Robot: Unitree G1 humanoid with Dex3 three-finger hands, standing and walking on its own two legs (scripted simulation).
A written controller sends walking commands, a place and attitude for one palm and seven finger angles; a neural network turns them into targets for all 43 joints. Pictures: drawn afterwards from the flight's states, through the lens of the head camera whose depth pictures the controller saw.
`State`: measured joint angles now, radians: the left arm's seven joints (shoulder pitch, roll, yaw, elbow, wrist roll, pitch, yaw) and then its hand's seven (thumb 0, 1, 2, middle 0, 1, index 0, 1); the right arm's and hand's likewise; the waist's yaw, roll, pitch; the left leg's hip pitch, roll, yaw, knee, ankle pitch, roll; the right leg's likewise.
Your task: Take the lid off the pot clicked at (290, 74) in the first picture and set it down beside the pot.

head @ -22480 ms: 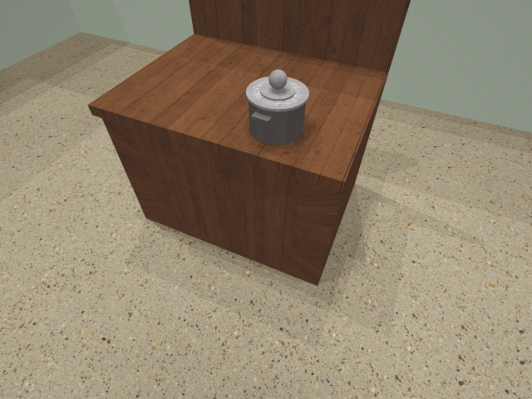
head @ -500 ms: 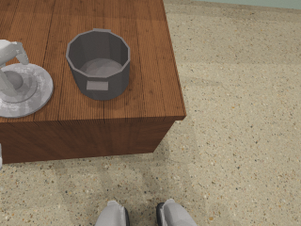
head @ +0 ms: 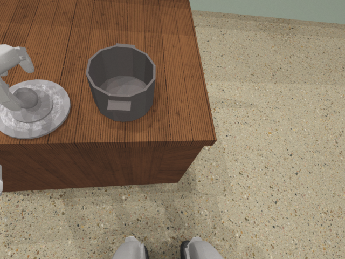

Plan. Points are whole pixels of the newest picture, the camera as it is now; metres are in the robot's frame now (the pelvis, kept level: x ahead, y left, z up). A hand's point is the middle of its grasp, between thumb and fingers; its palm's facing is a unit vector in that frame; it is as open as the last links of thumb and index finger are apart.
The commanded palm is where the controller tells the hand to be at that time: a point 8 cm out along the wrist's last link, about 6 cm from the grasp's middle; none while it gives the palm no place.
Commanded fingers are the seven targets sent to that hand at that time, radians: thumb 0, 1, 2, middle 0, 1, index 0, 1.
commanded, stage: raise the empty hand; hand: left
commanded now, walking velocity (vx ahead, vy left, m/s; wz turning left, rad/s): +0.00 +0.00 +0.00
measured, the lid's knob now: (25, 98) +0.51 +0.33 -0.02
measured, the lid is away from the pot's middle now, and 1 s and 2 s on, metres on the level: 0.24 0.24 0.24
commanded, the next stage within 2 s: draw the hand back to the body in 1.02 s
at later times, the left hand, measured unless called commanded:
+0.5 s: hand out of the picture +0.49 +0.33 +0.10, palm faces -0.43 -0.11 -0.89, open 10.9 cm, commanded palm +0.52 +0.30 +0.16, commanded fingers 0.00 0.10 0.41 -0.28 -0.99 -0.28 -0.99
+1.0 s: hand out of the picture +0.47 +0.33 +0.15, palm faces -0.42 -0.11 -0.90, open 10.9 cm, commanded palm +0.52 +0.32 +0.20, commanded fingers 0.00 0.10 0.41 -0.28 -0.99 -0.28 -0.99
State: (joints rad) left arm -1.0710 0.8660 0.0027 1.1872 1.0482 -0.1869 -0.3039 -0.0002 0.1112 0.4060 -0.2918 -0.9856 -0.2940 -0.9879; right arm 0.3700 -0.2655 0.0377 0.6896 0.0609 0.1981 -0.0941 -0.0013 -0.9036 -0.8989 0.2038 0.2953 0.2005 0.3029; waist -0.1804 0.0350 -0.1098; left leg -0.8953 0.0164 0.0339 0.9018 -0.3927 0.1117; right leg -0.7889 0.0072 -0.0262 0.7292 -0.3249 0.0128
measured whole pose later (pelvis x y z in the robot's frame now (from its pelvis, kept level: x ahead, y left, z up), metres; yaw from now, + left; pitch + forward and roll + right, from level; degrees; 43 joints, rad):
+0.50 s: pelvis +0.01 +0.00 +0.01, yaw +1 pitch +19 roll -6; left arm -1.10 0.85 -0.03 1.17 1.03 -0.16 -0.36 0.00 0.11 0.41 -0.29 -0.99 -0.29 -0.99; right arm 0.39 -0.27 0.02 0.71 0.07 0.18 -0.08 0.00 -0.90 -0.90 0.20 0.30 0.20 0.30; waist -0.16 0.05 -0.11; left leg -0.77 0.00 0.04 0.80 -0.36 0.11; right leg -0.67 0.00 -0.01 0.63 -0.30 0.01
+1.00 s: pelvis +0.01 -0.01 +0.03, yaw +2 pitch +15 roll -4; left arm -1.12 0.86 -0.07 1.16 1.00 -0.16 -0.42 0.00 0.11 0.41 -0.29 -0.99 -0.29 -0.99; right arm 0.37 -0.29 0.02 0.71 0.09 0.15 -0.09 0.00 -0.90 -0.90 0.20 0.30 0.20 0.30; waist -0.13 0.03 -0.09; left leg -0.64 -0.01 0.04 0.70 -0.33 0.10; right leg -0.55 -0.01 -0.01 0.55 -0.27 0.03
